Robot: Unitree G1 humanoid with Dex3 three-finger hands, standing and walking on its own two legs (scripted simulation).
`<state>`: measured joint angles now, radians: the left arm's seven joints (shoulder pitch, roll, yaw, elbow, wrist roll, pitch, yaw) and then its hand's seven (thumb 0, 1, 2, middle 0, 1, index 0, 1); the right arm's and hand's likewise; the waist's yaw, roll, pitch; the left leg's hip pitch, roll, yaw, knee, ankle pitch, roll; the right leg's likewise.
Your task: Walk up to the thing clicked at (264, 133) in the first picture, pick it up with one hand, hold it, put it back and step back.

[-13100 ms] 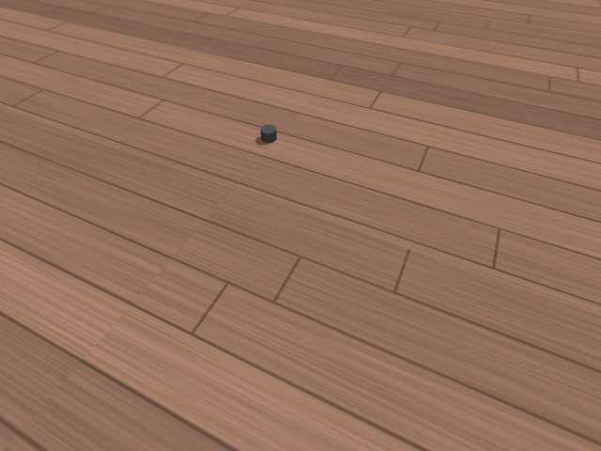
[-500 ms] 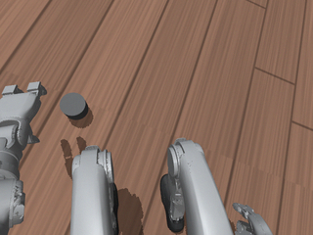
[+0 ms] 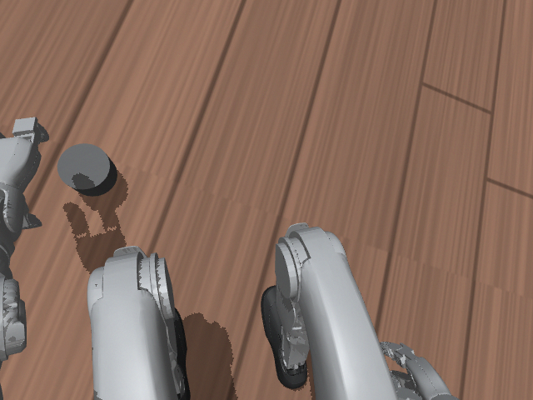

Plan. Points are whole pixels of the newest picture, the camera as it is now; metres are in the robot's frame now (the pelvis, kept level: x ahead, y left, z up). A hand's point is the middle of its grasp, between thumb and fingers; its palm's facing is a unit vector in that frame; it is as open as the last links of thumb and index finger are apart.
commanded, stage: rise first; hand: left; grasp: from above
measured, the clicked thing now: (89, 170) +0.49 +0.27 -0.31
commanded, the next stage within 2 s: approach in 0.48 s
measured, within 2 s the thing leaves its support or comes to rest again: neither
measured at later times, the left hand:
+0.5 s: hand (32, 185) +0.44 +0.31 -0.19, palm faces -0.45 -0.09 -0.89, open 14.1 cm
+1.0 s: hand (90, 142) +0.51 +0.24 -0.21, palm faces -0.37 -0.07 -0.92, open 13.9 cm
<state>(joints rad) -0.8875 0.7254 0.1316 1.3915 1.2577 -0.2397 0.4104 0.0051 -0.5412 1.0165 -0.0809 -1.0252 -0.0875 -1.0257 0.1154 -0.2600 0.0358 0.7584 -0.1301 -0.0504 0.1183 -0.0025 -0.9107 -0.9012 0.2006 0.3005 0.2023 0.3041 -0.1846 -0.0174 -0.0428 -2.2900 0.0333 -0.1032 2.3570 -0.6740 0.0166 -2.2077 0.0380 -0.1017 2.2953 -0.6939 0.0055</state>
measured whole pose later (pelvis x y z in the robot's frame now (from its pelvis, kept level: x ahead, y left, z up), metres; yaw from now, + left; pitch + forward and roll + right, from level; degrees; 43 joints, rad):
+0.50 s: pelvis +0.00 +0.00 -0.01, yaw -1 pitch +33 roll -8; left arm -0.89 0.76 0.13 1.41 1.26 -0.24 0.42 0.00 -0.54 1.01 -0.08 -1.03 -0.09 -1.03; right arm 0.12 -0.27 0.07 0.75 -0.14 -0.05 0.13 0.00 -0.91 -0.90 0.20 0.30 0.20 0.30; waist -0.21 -0.03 -0.03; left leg -2.32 0.04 -0.12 2.41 -0.69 0.02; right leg -2.23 0.04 -0.12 2.33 -0.70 0.01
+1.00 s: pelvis +0.00 +0.00 -0.03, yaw -3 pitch +33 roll -9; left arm -1.11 0.75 0.08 1.56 1.29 -0.14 0.50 0.00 -0.51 0.97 -0.08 -1.08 -0.10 -1.06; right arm 0.14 -0.29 0.14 0.72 -0.17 -0.09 0.13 0.00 -0.91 -0.90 0.20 0.30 0.20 0.30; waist -0.33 -0.04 0.02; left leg -2.37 0.04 -0.15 2.45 -0.68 0.01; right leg -2.28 0.05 -0.14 2.36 -0.68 0.01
